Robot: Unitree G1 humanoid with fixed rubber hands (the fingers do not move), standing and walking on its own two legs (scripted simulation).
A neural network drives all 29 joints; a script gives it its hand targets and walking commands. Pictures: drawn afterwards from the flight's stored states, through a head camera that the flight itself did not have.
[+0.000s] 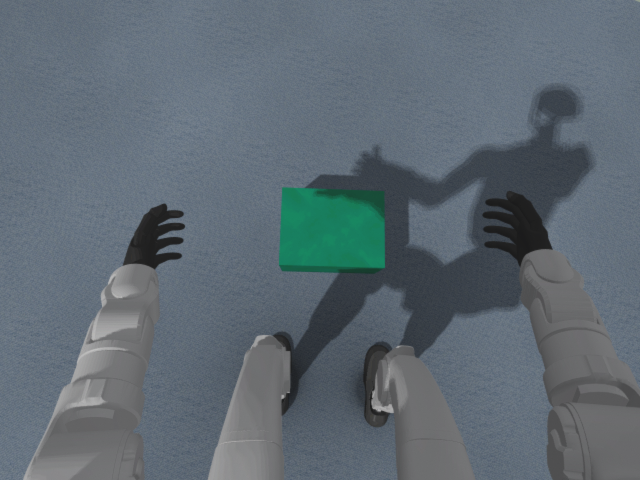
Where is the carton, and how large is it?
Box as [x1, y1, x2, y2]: [279, 187, 384, 273]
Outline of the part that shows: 282,187 279,265 282,270 373,273 384,267 383,191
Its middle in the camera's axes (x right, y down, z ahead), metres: +0.02 -0.02 +1.03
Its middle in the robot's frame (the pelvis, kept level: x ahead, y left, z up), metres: +0.49 -0.02 -0.62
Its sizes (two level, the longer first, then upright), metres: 0.260 0.197 0.148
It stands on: the floor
